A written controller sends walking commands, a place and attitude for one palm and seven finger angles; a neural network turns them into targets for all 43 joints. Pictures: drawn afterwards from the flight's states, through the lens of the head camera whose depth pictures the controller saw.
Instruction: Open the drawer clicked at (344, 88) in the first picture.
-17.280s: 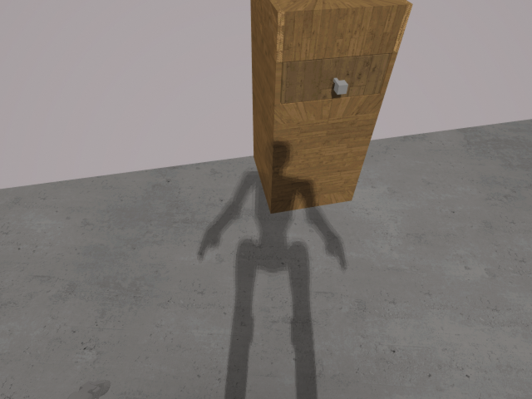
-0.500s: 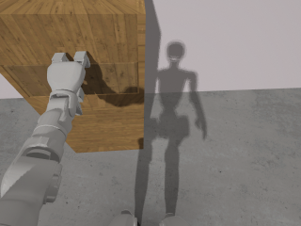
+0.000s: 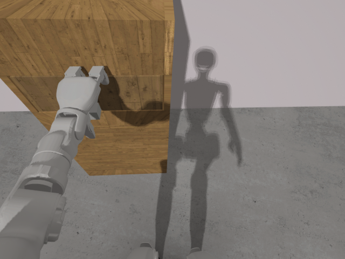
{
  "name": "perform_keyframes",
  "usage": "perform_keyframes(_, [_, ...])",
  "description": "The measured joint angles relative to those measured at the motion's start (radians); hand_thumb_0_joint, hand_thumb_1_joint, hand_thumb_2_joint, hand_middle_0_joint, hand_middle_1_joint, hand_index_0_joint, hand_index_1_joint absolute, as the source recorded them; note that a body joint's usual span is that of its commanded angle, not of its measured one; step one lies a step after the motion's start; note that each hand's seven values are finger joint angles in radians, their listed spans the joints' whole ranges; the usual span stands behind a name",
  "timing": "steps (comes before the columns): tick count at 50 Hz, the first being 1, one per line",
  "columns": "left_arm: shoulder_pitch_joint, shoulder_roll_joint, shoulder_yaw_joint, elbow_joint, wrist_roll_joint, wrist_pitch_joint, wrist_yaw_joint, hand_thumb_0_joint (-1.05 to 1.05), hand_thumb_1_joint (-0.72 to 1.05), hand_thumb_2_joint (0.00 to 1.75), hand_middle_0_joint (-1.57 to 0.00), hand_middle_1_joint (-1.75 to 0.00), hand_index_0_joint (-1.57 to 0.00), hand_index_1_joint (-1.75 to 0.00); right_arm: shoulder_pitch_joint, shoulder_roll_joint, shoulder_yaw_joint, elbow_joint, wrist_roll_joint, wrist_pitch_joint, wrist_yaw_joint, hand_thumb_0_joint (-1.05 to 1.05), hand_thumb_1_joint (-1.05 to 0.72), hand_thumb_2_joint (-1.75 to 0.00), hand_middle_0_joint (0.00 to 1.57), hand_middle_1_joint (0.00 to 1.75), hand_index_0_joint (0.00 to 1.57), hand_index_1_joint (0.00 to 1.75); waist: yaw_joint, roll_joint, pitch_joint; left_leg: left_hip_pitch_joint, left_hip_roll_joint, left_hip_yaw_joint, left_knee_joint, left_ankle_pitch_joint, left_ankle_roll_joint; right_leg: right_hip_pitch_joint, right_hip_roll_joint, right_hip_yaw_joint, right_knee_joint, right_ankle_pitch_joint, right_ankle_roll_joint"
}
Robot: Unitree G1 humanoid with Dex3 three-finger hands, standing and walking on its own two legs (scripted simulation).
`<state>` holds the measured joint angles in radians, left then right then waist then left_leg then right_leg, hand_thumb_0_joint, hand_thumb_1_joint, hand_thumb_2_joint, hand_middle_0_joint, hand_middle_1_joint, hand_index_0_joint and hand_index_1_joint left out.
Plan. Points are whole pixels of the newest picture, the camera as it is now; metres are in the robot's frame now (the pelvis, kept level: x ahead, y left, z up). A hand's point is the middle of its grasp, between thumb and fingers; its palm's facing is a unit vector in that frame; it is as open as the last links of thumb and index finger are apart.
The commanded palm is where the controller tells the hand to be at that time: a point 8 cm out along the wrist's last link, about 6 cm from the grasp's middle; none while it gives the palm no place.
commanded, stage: move the hooked fingers above the handle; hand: left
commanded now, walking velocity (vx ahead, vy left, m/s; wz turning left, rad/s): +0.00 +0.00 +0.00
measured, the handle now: (93, 105) +0.52 +0.21 -0.02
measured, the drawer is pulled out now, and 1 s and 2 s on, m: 0.00 0.00 0.00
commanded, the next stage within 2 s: none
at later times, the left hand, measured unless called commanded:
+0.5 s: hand (91, 115) +0.46 +0.19 +0.02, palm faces -0.08 -0.07 -0.99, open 13.8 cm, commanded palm +0.46 +0.22 +0.10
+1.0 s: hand (86, 110) +0.46 +0.20 +0.04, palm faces -0.06 -0.06 -1.00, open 13.8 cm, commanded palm +0.45 +0.22 +0.10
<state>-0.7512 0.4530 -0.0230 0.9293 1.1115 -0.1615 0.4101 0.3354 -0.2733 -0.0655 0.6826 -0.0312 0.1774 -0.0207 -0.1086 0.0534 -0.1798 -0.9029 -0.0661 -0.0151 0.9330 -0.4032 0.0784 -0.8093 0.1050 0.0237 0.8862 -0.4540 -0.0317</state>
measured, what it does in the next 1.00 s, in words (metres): stands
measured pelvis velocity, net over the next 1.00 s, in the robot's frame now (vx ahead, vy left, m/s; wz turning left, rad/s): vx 0.00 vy -0.01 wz -0.01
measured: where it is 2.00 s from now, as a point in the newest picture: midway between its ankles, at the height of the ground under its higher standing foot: outside the picture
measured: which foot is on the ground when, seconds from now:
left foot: down 0.00-1.00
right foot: down 0.00-1.00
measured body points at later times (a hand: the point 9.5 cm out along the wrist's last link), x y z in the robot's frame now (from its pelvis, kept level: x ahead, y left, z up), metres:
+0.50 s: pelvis +0.00 -0.01 +0.01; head +0.09 +0.00 +0.45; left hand +0.45 +0.19 +0.08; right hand +0.03 -0.29 -0.11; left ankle +0.01 +0.06 -0.68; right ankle -0.03 -0.11 -0.68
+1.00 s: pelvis +0.00 -0.01 +0.02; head +0.08 +0.00 +0.46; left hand +0.46 +0.20 +0.09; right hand +0.04 -0.28 -0.11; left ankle +0.01 +0.06 -0.68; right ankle -0.03 -0.11 -0.68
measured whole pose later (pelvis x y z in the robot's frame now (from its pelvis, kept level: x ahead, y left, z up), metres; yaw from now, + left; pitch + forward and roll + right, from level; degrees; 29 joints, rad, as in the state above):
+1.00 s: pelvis +0.00 -0.01 +0.02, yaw +0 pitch +18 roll -2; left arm -0.70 0.47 -0.04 0.95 1.09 -0.16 0.28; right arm 0.34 -0.24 -0.04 0.63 0.01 0.19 -0.05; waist -0.10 0.04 -0.17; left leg -0.78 -0.05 -0.01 0.84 -0.37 0.07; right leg -0.70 0.11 0.04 0.79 -0.41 -0.04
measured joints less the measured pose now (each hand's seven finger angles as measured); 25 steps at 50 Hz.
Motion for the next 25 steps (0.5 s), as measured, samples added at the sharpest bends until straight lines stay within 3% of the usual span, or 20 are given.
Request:
perform_keyframes(3, [-0.025, -0.014, -0.010, 0.040, 0.010, 0.074, 0.068, 0.00, -0.49, 0.30, -0.37, -1.24, -0.32, -1.21, -0.027, 0.005, 0.007, 0.000, 0.003, 0.016, 0.015, 0.00, -0.90, -0.90, 0.20, 0.29, 0.20, 0.30, 0.007, 0.010, 0.002, -0.009, 0.002, 0.007, 0.004, -0.001, 0.003, -0.012, 0.002, 0.006, 0.008, 0.000, 0.004])
perform_keyframes(5, [-0.041, -0.036, -0.033, 0.065, 0.009, 0.138, 0.074, 0.00, -0.49, 0.30, -0.38, -1.25, -0.33, -1.23, -0.040, 0.014, 0.016, 0.001, 0.014, 0.031, 0.020, 0.00, -0.90, -0.90, 0.20, 0.29, 0.20, 0.30, 0.012, 0.015, 0.004, 0.008, 0.003, 0.008, -0.012, 0.007, 0.003, 0.003, 0.001, 0.009, -0.006, 0.007, 0.003])
perform_keyframes(9, [-0.071, -0.041, -0.028, 0.148, -0.027, 0.268, -0.010, 0.00, -0.49, 0.30, -0.37, -1.24, -0.33, -1.25, -0.057, 0.041, 0.044, -0.010, 0.037, 0.055, 0.011, 0.00, -0.90, -0.90, 0.20, 0.29, 0.20, 0.30, 0.003, 0.013, 0.004, 0.075, 0.008, 0.015, -0.074, 0.030, -0.001, 0.063, 0.003, 0.022, -0.061, 0.034, -0.001])
perform_keyframes(12, [-0.071, -0.005, -0.029, 0.188, -0.059, 0.297, -0.098, 0.00, -0.49, 0.30, -0.35, -1.22, -0.33, -1.24, -0.044, 0.058, 0.059, -0.033, 0.052, 0.055, -0.008, 0.00, -0.90, -0.90, 0.21, 0.30, 0.20, 0.30, -0.005, 0.006, 0.009, 0.133, 0.013, 0.017, -0.120, 0.046, -0.005, 0.119, 0.006, 0.029, -0.107, 0.052, -0.005])
perform_keyframes(15, [-0.053, 0.029, -0.070, 0.170, -0.071, 0.247, -0.183, 0.00, -0.49, 0.30, -0.34, -1.21, -0.32, -1.23, -0.015, 0.060, 0.062, -0.051, 0.056, 0.037, -0.025, 0.00, -0.90, -0.90, 0.21, 0.30, 0.20, 0.30, -0.003, -0.003, 0.018, 0.169, 0.013, 0.006, -0.146, 0.055, -0.009, 0.160, 0.006, 0.021, -0.140, 0.063, -0.011])
perform_keyframes(19, [-0.012, 0.039, -0.109, 0.090, -0.081, 0.109, -0.245, 0.00, -0.49, 0.30, -0.33, -1.20, -0.32, -1.21, 0.013, 0.044, 0.046, -0.050, 0.050, 0.017, -0.036, 0.00, -0.90, -0.90, 0.21, 0.30, 0.21, 0.30, 0.008, -0.015, 0.031, 0.168, 0.008, -0.011, -0.137, 0.053, -0.012, 0.166, 0.004, 0.003, -0.138, 0.059, -0.015])
perform_keyframes(22, [0.018, 0.024, -0.098, 0.035, -0.068, 0.008, -0.226, 0.00, -0.49, 0.30, -0.32, -1.20, -0.31, -1.21, 0.017, 0.025, 0.028, -0.040, 0.042, 0.004, -0.034, 0.00, -0.90, -0.90, 0.21, 0.30, 0.20, 0.30, 0.015, -0.019, 0.032, 0.127, 0.005, -0.016, -0.102, 0.042, -0.012, 0.127, 0.002, -0.006, -0.103, 0.044, -0.016])
perform_keyframes(25, [0.035, 0.021, -0.054, -0.008, -0.028, -0.053, -0.145, 0.00, -0.49, 0.30, -0.33, -1.20, -0.32, -1.21, 0.007, 0.010, 0.015, -0.029, 0.028, -0.006, -0.029, 0.00, -0.90, -0.90, 0.21, 0.30, 0.20, 0.30, 0.010, -0.018, 0.020, 0.062, 0.003, -0.014, -0.053, 0.025, -0.012, 0.061, 0.002, -0.009, -0.050, 0.024, -0.015])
